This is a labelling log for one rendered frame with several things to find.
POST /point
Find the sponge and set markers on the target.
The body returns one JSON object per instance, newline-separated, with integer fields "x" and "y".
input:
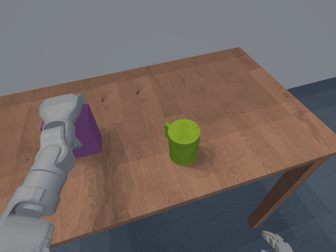
{"x": 87, "y": 132}

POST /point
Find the left robot forearm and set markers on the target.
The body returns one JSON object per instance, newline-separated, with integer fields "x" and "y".
{"x": 39, "y": 193}

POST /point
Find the left robot hand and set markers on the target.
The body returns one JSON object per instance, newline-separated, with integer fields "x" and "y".
{"x": 65, "y": 106}

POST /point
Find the table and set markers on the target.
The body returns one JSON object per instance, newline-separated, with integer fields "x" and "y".
{"x": 251, "y": 128}

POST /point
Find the robot left upper arm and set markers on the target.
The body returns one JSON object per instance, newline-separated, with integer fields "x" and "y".
{"x": 25, "y": 234}

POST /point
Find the right robot hand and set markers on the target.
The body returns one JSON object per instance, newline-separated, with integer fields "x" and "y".
{"x": 275, "y": 242}

